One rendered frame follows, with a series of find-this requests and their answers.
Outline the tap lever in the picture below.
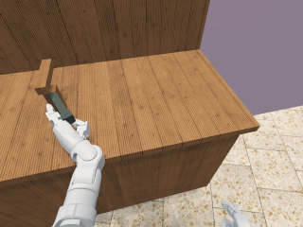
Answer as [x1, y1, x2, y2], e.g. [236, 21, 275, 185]
[48, 92, 76, 124]

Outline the counter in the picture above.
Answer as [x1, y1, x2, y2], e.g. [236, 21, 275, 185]
[0, 0, 260, 227]

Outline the robot left forearm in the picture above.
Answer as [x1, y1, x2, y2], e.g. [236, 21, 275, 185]
[52, 140, 105, 227]

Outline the robot right hand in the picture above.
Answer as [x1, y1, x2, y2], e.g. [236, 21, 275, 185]
[219, 201, 252, 227]

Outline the robot left hand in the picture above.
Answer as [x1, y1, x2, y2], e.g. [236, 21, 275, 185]
[45, 103, 90, 154]

